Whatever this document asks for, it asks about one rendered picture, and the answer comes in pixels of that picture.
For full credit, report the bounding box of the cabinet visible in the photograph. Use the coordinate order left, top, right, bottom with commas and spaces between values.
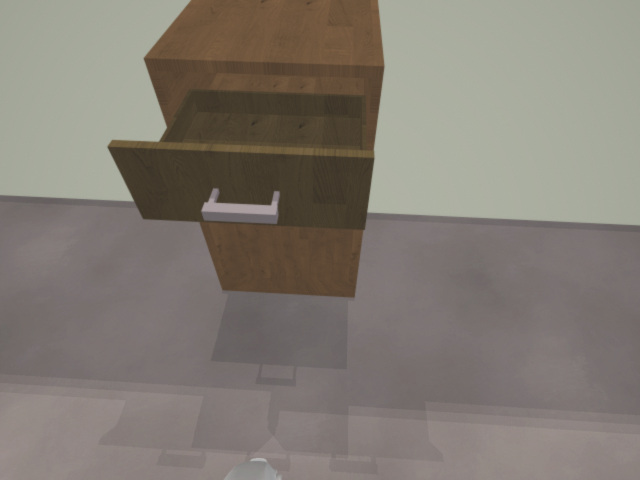
144, 0, 385, 298

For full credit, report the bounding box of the handle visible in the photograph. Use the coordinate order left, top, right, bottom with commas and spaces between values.
201, 188, 280, 224

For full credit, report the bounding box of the drawer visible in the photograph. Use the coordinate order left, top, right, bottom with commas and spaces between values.
107, 89, 374, 230

